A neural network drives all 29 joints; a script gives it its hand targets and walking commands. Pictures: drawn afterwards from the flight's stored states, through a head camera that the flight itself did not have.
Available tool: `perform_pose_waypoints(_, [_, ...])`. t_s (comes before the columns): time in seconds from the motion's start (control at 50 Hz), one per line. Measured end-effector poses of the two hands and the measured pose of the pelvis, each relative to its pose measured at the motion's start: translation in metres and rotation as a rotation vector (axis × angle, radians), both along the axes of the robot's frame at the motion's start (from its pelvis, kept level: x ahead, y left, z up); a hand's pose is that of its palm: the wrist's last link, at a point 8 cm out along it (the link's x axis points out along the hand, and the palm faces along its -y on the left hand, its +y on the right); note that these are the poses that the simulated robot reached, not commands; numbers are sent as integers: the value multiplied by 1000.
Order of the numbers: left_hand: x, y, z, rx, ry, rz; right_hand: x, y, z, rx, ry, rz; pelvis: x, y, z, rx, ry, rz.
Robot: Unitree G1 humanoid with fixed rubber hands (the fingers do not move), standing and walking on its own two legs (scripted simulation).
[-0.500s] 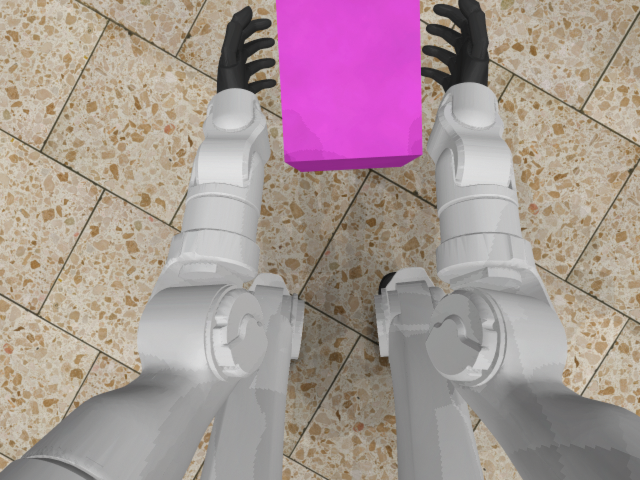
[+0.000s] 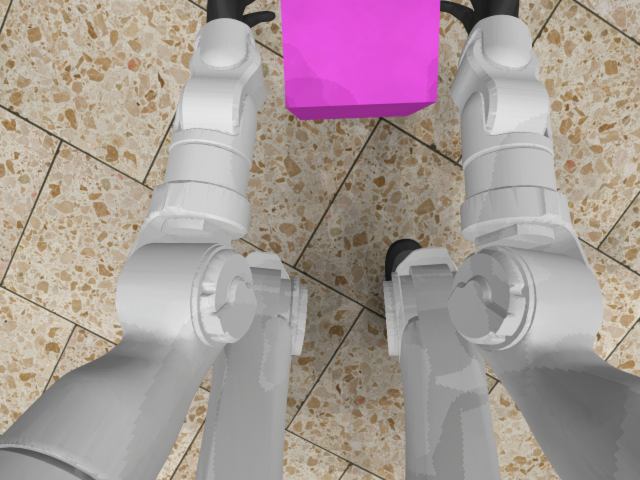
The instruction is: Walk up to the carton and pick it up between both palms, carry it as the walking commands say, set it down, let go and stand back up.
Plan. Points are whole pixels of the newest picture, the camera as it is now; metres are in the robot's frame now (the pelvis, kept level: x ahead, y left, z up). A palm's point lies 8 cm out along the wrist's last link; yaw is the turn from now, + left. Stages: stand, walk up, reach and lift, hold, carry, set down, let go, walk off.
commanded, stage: set down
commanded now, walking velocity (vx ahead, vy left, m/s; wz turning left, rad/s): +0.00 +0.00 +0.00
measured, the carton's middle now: (355, 2) +0.59 -0.04 -0.25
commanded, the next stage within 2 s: none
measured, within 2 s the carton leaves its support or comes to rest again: rests again in 1.56 s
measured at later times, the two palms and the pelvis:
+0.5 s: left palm (240, 25) +0.56 +0.09 -0.22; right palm (467, 23) +0.55 -0.16 -0.21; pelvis +0.01 +0.00 -0.03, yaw +0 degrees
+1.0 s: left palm (244, 32) +0.55 +0.08 -0.22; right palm (473, 32) +0.54 -0.17 -0.21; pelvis +0.00 +0.00 -0.03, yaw +0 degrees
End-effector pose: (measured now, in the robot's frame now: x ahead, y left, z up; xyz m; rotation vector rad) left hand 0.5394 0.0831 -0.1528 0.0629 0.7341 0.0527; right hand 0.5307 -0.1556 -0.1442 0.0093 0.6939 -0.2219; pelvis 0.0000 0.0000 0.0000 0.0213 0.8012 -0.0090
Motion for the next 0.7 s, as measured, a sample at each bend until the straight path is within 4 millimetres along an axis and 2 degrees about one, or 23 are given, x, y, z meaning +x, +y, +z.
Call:
perform_pose_waypoints(0.18, [8,0,-30,-10,11,-9,6,-2,-32,-2,18,14,2,-1,-15,-2,-23,8])
perform_pose_waypoints(0.44, [16,8,-61,-12,44,-37,16,2,-58,4,56,48,11,2,-25,-22,-64,17])
perform_pose_waypoints(0.6, [21,-4,-65,-34,31,-57,17,-10,-61,-2,41,25,14,5,-29,-32,-77,18])
perform_pose_waypoints(0.7, [19,-1,-64,-27,32,-55,15,-8,-61,12,44,36,12,4,-31,-28,-93,17])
